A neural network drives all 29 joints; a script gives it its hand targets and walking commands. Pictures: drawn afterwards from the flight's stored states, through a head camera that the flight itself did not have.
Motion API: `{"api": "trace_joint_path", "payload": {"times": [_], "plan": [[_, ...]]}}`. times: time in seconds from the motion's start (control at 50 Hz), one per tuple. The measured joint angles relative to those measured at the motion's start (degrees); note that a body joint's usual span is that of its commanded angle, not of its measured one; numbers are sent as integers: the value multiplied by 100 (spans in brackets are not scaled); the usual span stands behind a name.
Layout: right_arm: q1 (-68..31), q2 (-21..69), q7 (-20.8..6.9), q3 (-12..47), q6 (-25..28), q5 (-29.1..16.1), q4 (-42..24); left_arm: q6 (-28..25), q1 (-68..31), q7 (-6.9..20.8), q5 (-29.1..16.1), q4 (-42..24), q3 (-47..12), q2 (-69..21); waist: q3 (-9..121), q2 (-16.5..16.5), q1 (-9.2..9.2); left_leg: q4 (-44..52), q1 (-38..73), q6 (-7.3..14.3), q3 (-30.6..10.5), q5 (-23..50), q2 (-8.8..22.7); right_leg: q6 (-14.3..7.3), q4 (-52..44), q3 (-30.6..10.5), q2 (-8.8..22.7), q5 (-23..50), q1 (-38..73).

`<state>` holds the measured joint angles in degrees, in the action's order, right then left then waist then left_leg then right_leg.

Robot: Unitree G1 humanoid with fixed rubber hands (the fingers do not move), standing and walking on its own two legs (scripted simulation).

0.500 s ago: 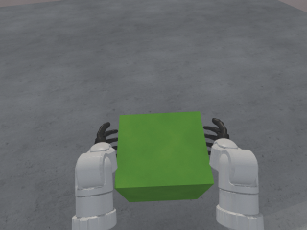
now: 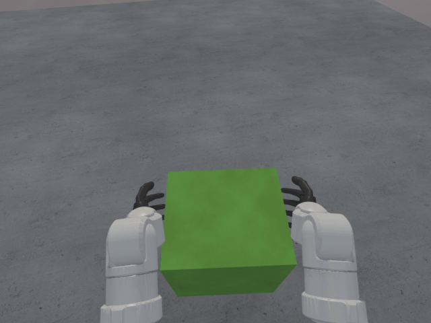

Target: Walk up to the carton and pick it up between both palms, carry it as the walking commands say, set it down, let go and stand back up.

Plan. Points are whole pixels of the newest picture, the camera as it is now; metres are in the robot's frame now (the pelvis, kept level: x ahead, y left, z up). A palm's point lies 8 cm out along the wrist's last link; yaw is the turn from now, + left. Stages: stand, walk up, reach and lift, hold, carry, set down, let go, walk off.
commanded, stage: carry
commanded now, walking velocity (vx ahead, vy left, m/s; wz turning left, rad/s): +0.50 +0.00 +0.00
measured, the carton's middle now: (224, 236) +0.31 +0.00 -0.01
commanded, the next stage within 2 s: none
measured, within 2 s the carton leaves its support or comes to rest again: neither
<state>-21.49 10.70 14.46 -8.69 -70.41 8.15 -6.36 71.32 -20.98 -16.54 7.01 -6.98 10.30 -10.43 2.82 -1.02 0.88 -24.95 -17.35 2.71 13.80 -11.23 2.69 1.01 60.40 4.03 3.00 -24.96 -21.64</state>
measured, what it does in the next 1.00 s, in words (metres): walks ahead: right foot, then left foot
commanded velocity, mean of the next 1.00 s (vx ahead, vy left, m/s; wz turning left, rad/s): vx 0.35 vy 0.00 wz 0.00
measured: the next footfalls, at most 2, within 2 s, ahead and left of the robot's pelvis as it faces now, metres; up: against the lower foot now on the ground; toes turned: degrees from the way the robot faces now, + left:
right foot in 0.26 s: +0.34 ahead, -0.14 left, +0.00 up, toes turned -8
left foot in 0.60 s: +0.53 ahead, +0.09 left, +0.00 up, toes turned +14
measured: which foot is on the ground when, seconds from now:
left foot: down 0.00-0.26, up 0.28-0.58, down 0.60-0.96, up 0.98-1.00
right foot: up 0.00-0.24, down 0.26-0.62, up 0.64-0.92, down 0.94-1.00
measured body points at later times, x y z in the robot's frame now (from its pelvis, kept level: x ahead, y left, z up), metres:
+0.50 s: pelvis +0.33 -0.04 +0.01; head +0.37 -0.04 +0.45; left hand +0.62 +0.12 +0.06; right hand +0.65 -0.16 +0.06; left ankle +0.35 +0.08 -0.71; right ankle +0.30 -0.14 -0.74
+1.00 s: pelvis +0.64 -0.04 -0.01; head +0.66 -0.05 +0.44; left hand +0.96 +0.10 +0.07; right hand +0.96 -0.19 +0.07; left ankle +0.51 +0.08 -0.71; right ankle +0.72 -0.13 -0.74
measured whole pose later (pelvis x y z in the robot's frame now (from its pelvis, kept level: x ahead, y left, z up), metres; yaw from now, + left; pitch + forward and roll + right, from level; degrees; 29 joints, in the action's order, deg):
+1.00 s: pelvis +0.64 -0.04 -0.01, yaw +2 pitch +4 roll +0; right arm -21.6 10.7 15.5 -10.6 -70.5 7.1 -11.8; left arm 68.9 -22.5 -13.8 9.5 -7.6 8.1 -11.1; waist 1.5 2.0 1.3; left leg -42.0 -12.0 -2.6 7.0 -27.3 5.8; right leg -3.7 28.4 10.8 1.9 -7.3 -24.4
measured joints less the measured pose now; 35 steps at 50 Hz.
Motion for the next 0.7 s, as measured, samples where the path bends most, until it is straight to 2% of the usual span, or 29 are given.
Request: {"api": "trace_joint_path", "payload": {"times": [0.1,0.18,0.24,0.28,0.3,0.34,0.38,0.4,0.46,0.54,0.6,0.62,0.64,0.7], "plan": [[36,-15,158,-99,-64,-198,-164,3,-53,56,68,16,-82,-20,17,52,114,615,711,-78,-7,-203,2,78,-1243,104,172,432,-882],[-1,-1,198,-63,-85,-201,-397,-50,-53,183,150,-167,-113,-24,12,93,154,750,1279,-281,-45,-590,49,29,-2394,280,228,1237,-1057],[-52,19,184,-38,-149,-138,-507,-35,-60,224,159,-269,-99,-25,57,169,136,461,1631,-495,-111,-1129,174,-66,-3144,500,130,1648,-790],[-73,16,150,-94,-153,-88,-548,-82,-128,234,167,-199,-99,-53,78,268,94,-472,1519,-574,-185,-1634,417,-263,-3215,634,22,2192,-554],[-62,14,124,-155,-118,-69,-521,-149,-159,251,196,-85,-125,-66,61,347,44,-1288,1222,-551,-409,-1583,484,-348,-2968,702,-24,2017,-543],[-5,-5,67,-218,-97,-30,-413,-172,-206,239,233,132,-144,-85,15,336,-1,-2924,415,-432,-933,-1634,267,-425,-2862,737,-36,1477,-371],[71,-34,90,-182,-109,-70,-315,-130,-156,199,205,220,-159,-68,-55,287,-43,-3663,-258,-353,-1083,-1549,82,-336,-3120,762,-28,1373,-62],[109,-48,114,-139,-117,-105,-292,-103,-104,164,160,208,-171,-49,-82,259,-64,-3551,-490,-354,-1056,-1476,62,-312,-3294,771,-33,1364,110],[147,-59,153,-60,-120,-179,-351,-54,14,28,-12,19,-212,-3,-154,171,-115,-2397,-940,-370,-873,-1259,77,-322,-3735,787,-25,1259,583],[79,-31,59,-60,-38,-125,-501,-87,11,-58,-93,-247,-225,-4,-211,103,-141,-839,-1078,-269,-567,-212,88,-195,-3988,774,-10,950,1182],[-8,1,-9,-93,-21,-57,-502,-60,-49,-43,-42,-323,-181,-25,-125,111,-124,80,-710,-157,-249,510,71,-30,-3606,715,24,389,1502],[-37,13,-34,-75,28,-36,-423,-63,-70,-27,-13,-321,-125,-26,-72,30,-121,6,-628,-60,-162,629,42,22,-3172,675,131,122,1445],[-50,18,-68,-45,100,2,-304,-87,-71,-14,6,-280,-67,-26,-34,-62,-108,-222,-597,19,-79,458,10,47,-2494,544,225,93,1240],[-13,5,-76,18,91,54,-48,-60,7,8,18,-95,-23,1,56,-7,-58,-279,-274,42,-7,-65,62,32,-503,102,39,-143,325]]}}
